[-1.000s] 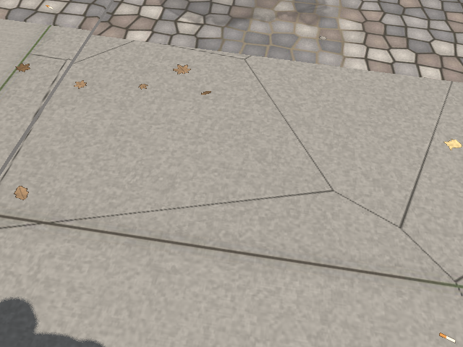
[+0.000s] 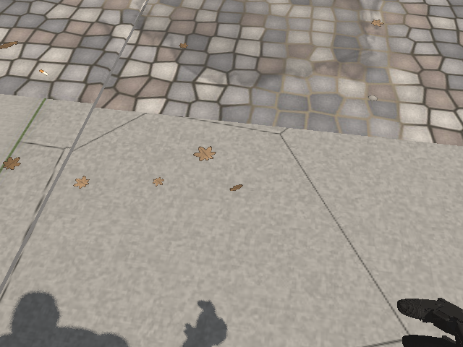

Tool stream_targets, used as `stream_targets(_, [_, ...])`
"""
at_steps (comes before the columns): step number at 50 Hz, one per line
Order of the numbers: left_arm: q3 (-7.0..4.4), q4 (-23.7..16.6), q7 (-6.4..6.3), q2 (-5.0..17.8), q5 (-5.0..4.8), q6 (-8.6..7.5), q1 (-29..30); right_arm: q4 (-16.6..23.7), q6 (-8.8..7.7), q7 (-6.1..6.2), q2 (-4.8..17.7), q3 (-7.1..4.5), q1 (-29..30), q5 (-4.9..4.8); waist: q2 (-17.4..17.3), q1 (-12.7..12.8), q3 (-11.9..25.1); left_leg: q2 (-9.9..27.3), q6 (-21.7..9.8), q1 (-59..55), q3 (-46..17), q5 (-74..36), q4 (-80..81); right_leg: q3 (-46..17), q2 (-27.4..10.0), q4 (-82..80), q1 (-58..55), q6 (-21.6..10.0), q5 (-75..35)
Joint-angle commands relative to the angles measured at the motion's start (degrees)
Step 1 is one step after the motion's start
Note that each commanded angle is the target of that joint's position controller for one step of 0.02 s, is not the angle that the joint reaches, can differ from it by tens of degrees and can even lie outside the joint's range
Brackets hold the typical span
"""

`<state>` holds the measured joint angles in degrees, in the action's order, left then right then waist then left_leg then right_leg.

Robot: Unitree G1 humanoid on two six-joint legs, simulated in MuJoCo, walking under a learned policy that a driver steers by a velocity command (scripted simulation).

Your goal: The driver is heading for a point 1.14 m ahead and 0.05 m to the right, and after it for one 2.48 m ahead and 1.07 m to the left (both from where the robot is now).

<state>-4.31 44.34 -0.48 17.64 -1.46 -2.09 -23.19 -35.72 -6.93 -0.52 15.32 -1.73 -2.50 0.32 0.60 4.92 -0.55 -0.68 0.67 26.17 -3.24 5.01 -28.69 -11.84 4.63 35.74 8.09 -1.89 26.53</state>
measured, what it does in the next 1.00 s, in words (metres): walks ahead: right foot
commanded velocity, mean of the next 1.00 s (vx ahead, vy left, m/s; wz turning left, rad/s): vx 0.50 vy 0.00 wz -0.07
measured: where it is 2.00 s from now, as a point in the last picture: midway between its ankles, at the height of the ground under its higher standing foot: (275, 187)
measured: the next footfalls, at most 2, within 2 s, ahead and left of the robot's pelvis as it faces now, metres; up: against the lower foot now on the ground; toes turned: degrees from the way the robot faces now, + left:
right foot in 0.48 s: +0.37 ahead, -0.19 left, +0.00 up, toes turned -16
left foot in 1.02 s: +0.70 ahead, +0.00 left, +0.00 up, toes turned +2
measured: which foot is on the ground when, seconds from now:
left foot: down 0.00-0.50, up 0.52-1.00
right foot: up 0.00-0.46, down 0.48-1.00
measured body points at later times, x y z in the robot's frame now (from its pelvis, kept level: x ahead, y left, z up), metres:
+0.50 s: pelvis +0.25 -0.05 -0.01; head +0.29 -0.07 +0.44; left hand +0.55 +0.10 -0.07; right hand +0.17 -0.33 -0.13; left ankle +0.11 +0.13 -0.71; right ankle +0.34 -0.18 -0.73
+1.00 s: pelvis +0.52 -0.09 +0.00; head +0.55 -0.08 +0.44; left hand +0.56 +0.20 -0.13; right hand +0.72 -0.33 -0.09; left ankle +0.67 +0.01 -0.72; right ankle +0.34 -0.18 -0.72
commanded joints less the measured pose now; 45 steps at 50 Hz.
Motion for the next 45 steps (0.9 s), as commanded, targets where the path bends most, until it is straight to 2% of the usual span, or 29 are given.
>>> stream_targets(1, [0.69,-6.79,-0.02,3.01,-1.02,-1.66,-3.52,-1.12,0.54,0.26,13.8,-5.23,-20.95,0.11,-17.91,-9.14,18.13,25.98,-15.2,-45.86,-42.31,22.97,9.77,3.07,-2.36,34.2,36.72,0.82,7.72])
stream_targets(2, [-0.46,-6.68,-0.08,6.95,-1.09,-1.31,0.78,-0.52,0.74,0.38,9.84,-4.18,-18.44,-0.08,-11.05,-10.15,10.9,23.43,-13.07,-39.93,-35.39,25.09,10.99,2.4,-4.78,38.45,39.27,1.23,2.52])
stream_targets(3, [-0.66,-7.37,-0.12,7.25,-0.48,-0.9,4.52,-0.3,1.0,0.45,8.25,-3.58,-15.67,0.14,-6.87,-9.69,6.19,20.96,-11.48,-33.39,-26.92,18.44,11.36,4.28,-6.56,38.61,38.43,1.63,-1.87])
stream_targets(4, [-0.8,-8.06,0.04,6.75,0.13,-0.73,6.49,-0.65,1.17,0.38,6.85,-3.1,-13.23,0.4,-5.65,-8.48,2.88,18.47,-10.98,-27.67,-21.04,11.92,12.77,4.57,-8.01,36.2,36.99,1.86,-5.05])
stream_targets(6, [-0.88,-8.58,0.64,4.95,-0.27,0.04,6.56,-1.28,0.94,0.45,5.64,-2.79,-10.94,0.63,-8.06,-6.28,0.31,15.63,-10.31,-20.94,-13.02,5.46,15.88,5.35,-10.23,33.05,32.86,2.07,-8.03])
stream_targets(8, [-0.49,-9.24,0.91,3.09,-0.18,0.75,7.51,-2.28,0.44,0.43,6.37,-3.21,-10.87,0.18,-7.48,-5.77,-0.4,15.51,-11.19,-19.14,-8.22,0.97,18.09,6.34,-10.71,30.46,32.52,2.62,-10.0])
stream_targets(10, [-0.17,-10.3,1.04,2.34,0.3,0.98,9.92,-3.5,0.21,0.55,7.89,-3.82,-11.41,0.14,-5.65,-5.91,-0.97,16.33,-12.09,-19.8,-4.81,-3.33,19.27,6.27,-11.16,25.96,34.03,3.29,-13.09])
stream_targets(13, [0.28,-10.96,1.87,1.69,0.24,0.65,13.4,-4.8,0.57,0.78,9.41,-4.27,-11.54,0.08,-4.53,-6.81,-1.18,15.54,-11.2,-21.54,1.54,-6.99,19.62,7.5,-11.13,16.74,33.22,3.13,-21.48])
stream_targets(16, [1.09,-12.28,2.75,0.27,0.35,-0.14,19.22,-6.72,1.08,0.71,10.55,-4.4,-14.19,-0.6,-3.48,-8.95,-2.62,14.8,-10.35,-21.53,5.53,-7.31,19.92,10.1,-9.5,6.8,29.07,1.87,-26.16])
stream_targets(18, [1.19,-13.44,3.21,0.55,0.15,-0.38,22.18,-8.13,1.5,0.45,11.66,-4.67,-16.16,-1.38,-3.6,-9.52,-3.84,15.88,-10.15,-23.65,6.19,-7.43,19.79,11.15,-8.68,2.73,27.92,0.7,-24.79])
stream_targets(20, [0.92,-14.5,3.53,1.58,0.24,-0.53,23.82,-9.42,2.13,0.33,12.71,-4.99,-17.35,-2.12,-4.13,-9.02,-4.41,17.44,-9.73,-27.21,6.34,-11.96,17.94,12.11,-7.68,-0.38,27.19,-0.97,-20.55])
stream_targets(21, [0.56,-14.65,3.59,2.4,0.46,-0.58,23.2,-9.86,2.47,0.39,13.41,-5.14,-17.3,-2.38,-4.8,-7.92,-3.63,17.73,-9.28,-28.64,6.93,-19.29,15.42,13.15,-6.55,-1.78,24.8,-2.05,-17.98])
stream_targets(22, [-0.16,-14.13,3.5,3.7,0.74,-0.57,20.26,-10.21,2.79,0.56,14.12,-5.23,-17.05,-2.56,-5.73,-5.59,-1.19,17.34,-8.45,-29.27,8.17,-29.58,10.68,14.69,-4.7,-3.35,19.15,-3.25,-16.76])
stream_targets(23, [-1.4,-12.02,3.19,5.62,0.93,-0.56,12.77,-10.74,3.16,0.72,13.68,-4.81,-16.96,-2.75,-5.24,-1.01,3.29,15.53,-7.13,-26.71,10.17,-36.74,1.58,16.14,-2.69,-6.83,7.12,-4.94,-19.88])
stream_targets(24, [-2.98,-9.56,2.36,8.92,1.06,-0.31,3.88,-10.73,2.99,0.9,11.62,-3.75,-17.74,-2.16,-4.23,3.08,8.89,12.95,-5.07,-17.38,11.18,-30.68,-10.73,12.88,-4.82,-5.44,-9.0,-6.6,-22.72])
stream_targets(25, [-4.1,-8.71,1.37,15.54,2.19,-0.22,-2.44,-8.14,2.15,0.3,5.0,-1.28,-21.55,-0.5,8.87,2.17,18.1,4.9,-0.95,6.14,10.95,4.04,-34.8,-13.21,-22.48,-6.06,-31.93,-14.89,-18.88])
stream_targets(26, [-3.19,-9.21,1.35,13.27,1.84,-0.5,-3.29,-9.26,0.92,0.05,6.19,-1.28,-21.51,-1.45,10.02,2.87,26.12,0.01,-0.69,11.97,-1.11,29.66,-45.61,-30.66,-29.37,-14.61,-32.81,-18.76,-16.8])
stream_targets(27, [-2.02,-8.48,1.68,9.98,1.79,-0.95,-0.61,-7.9,0.63,-0.21,10.93,-2.91,-16.39,-3.53,6.05,3.17,17.12,2.81,-1.2,16.91,-3.77,26.92,-48.29,-20.97,-27.0,-15.63,-25.96,-15.53,-16.9])
stream_targets(28, [-1.44,-7.84,1.73,8.09,1.43,-1.29,2.44,-6.95,0.62,-0.13,10.3,-2.74,-13.49,-3.62,5.69,1.15,9.96,5.5,-1.57,17.5,-1.97,22.18,-45.36,-11.78,-24.26,-16.53,-17.78,-13.23,-19.42])
stream_targets(29, [-0.82,-7.41,1.91,5.83,1.36,-1.62,6.0,-7.19,0.95,0.21,9.49,-2.77,-12.5,-2.42,3.96,-1.11,5.97,7.44,-1.29,15.84,-1.29,17.97,-41.75,-6.35,-21.59,-18.35,-10.73,-11.55,-21.36])
stream_targets(30, [-0.32,-7.49,2.11,3.87,1.63,-2.15,8.63,-7.81,1.83,0.34,9.21,-3.09,-13.84,-1.87,5.49,-3.3,3.94,8.9,-1.05,12.35,-1.75,14.37,-39.51,-2.03,-19.63,-20.67,-5.32,-10.48,-23.25])
stream_targets(31, [-0.33,-7.28,2.19,3.26,1.89,-2.71,10.17,-8.73,2.8,0.28,8.1,-2.99,-16.06,-2.02,6.32,-4.81,3.52,9.36,-0.68,8.98,-2.01,11.56,-39.07,0.53,-18.91,-23.13,-1.75,-10.27,-23.24])
stream_targets(33, [-0.66,-6.08,2.06,3.34,2.15,-3.98,11.05,-9.23,4.15,0.43,5.87,-2.72,-16.97,-2.18,4.74,-6.08,2.01,9.25,0.2,8.31,-2.3,8.42,-37.87,4.74,-18.97,-26.41,1.37,-10.77,-26.6])
stream_targets(36, [-1.06,-3.97,1.23,3.84,2.69,-4.54,10.08,-7.9,4.56,0.68,5.05,-2.71,-13.07,-1.89,3.0,-5.55,-0.92,8.75,1.02,13.08,-4.02,1.11,-31.34,10.62,-18.53,-28.18,0.29,-9.98,-30.1])
stream_targets(40, [-1.41,-2.43,0.38,5.37,2.28,-4.24,9.14,-6.01,3.98,-0.66,3.48,-1.99,-6.93,-1.53,2.17,-3.43,-3.07,7.56,0.18,12.27,-0.68,-9.57,-17.42,17.33,-17.67,-29.48,-1.92,-8.11,-30.56])
stream_targets(42, [-1.78,-1.19,0.07,6.38,1.87,-3.78,7.08,-4.31,3.95,-1.4,2.78,-1.53,-3.02,-1.45,1.28,-1.75,-4.74,7.25,-0.69,13.07,1.11,-10.21,-12.96,18.89,-19.03,-29.49,-4.74,-7.93,-31.0])
stream_targets(45, [-2.31,0.41,-0.16,7.48,0.98,-2.48,4.96,-1.58,4.0,-2.53,3.09,-1.43,0.83,-1.48,1.1,-0.68,-5.99,6.65,-2.6,15.59,3.14,-6.03,-8.72,20.58,-20.96,-26.73,-11.58,-7.11,-34.62])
